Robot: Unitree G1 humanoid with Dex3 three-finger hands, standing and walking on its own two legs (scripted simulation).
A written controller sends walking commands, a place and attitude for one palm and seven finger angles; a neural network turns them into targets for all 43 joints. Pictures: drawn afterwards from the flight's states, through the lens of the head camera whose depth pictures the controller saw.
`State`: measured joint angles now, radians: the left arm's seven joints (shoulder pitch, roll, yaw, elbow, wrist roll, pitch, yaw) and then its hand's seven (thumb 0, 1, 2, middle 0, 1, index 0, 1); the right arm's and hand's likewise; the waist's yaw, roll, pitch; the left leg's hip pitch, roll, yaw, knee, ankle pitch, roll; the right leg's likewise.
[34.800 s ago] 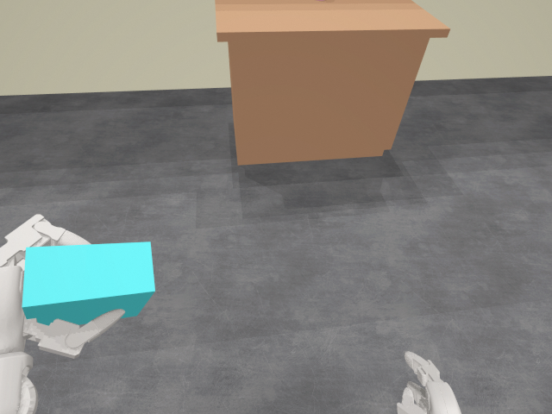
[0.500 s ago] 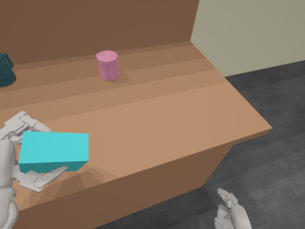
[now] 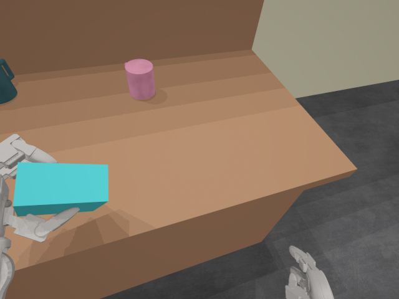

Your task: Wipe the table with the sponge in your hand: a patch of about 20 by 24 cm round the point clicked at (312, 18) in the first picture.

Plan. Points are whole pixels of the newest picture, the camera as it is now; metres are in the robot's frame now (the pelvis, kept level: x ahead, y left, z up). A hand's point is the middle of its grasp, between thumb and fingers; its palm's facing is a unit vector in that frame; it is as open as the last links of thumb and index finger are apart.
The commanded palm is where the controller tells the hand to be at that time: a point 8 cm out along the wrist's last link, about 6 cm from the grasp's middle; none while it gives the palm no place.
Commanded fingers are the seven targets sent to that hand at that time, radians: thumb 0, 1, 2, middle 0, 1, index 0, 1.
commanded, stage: look again from close up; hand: left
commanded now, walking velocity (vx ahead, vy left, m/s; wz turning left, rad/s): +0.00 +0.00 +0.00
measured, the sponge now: (74, 190) +0.24 +0.23 +0.13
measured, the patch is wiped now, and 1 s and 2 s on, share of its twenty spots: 0.00 0.00 0.00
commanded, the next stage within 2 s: come to a stop and stand still in 0.08 s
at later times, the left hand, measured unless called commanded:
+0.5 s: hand (19, 151) +0.24 +0.27 +0.22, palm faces +0.47 -0.74 -0.49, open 9.9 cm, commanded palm +0.15 +0.28 +0.18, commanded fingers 0.00 0.10 1.30 -1.20 -1.60 -1.20 -1.60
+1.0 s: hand (21, 214) +0.18 +0.26 +0.17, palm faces +0.46 -0.81 -0.37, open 9.9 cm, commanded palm +0.12 +0.27 +0.18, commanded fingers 0.00 0.10 1.30 -1.20 -1.60 -1.20 -1.60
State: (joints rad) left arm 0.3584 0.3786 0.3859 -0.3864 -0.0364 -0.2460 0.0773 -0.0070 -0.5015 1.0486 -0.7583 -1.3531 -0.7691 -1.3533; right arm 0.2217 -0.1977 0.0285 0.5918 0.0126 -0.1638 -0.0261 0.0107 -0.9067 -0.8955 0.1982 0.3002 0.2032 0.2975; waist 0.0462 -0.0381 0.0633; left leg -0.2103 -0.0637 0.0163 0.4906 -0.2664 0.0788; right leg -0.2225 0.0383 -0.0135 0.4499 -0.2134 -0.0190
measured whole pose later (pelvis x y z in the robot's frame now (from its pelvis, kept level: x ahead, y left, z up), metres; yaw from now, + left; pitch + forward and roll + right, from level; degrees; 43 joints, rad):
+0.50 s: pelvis +0.00 +0.00 +0.00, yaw +3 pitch +1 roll -1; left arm 0.16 0.58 0.45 -0.42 0.00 -0.28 0.08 -0.01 -0.50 1.05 -0.76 -1.35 -0.77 -1.35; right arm 0.24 -0.21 0.08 0.55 0.01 -0.14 -0.03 0.01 -0.91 -0.90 0.20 0.30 0.20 0.30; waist 0.04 -0.06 0.06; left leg -0.28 -0.08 -0.02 0.54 -0.27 0.08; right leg -0.28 0.03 -0.02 0.51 -0.24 -0.02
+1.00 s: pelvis -0.02 -0.02 -0.01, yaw +4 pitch +0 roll -1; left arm 0.40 0.46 0.37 -0.45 -0.10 -0.28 0.13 -0.01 -0.51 1.05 -0.76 -1.36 -0.77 -1.36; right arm 0.22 -0.26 0.02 0.61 0.02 -0.17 0.04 0.01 -0.91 -0.90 0.20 0.30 0.20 0.30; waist 0.06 -0.04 0.04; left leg -0.31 -0.08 -0.04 0.56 -0.26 0.06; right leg -0.30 0.03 -0.05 0.54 -0.24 -0.04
